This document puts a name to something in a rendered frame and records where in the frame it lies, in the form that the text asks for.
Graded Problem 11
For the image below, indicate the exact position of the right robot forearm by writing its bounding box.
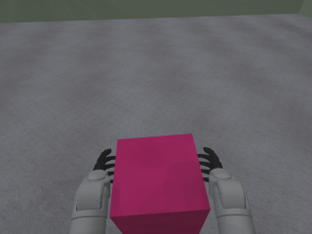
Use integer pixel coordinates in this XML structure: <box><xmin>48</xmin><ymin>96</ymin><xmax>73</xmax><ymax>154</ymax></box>
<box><xmin>209</xmin><ymin>168</ymin><xmax>256</xmax><ymax>234</ymax></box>

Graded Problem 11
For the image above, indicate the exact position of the right robot hand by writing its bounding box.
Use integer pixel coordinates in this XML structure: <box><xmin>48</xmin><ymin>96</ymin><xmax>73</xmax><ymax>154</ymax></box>
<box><xmin>197</xmin><ymin>147</ymin><xmax>223</xmax><ymax>182</ymax></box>

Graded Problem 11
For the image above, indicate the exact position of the left robot hand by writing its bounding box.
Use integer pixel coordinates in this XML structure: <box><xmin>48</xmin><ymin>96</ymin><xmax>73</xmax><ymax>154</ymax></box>
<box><xmin>93</xmin><ymin>148</ymin><xmax>116</xmax><ymax>183</ymax></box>

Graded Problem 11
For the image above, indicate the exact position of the carton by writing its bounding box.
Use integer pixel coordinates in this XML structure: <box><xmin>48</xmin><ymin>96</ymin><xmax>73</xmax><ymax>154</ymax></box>
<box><xmin>109</xmin><ymin>134</ymin><xmax>211</xmax><ymax>234</ymax></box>

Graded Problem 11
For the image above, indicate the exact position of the left robot forearm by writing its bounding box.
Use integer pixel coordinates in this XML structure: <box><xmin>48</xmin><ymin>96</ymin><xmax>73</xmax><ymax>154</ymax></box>
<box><xmin>68</xmin><ymin>170</ymin><xmax>111</xmax><ymax>234</ymax></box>

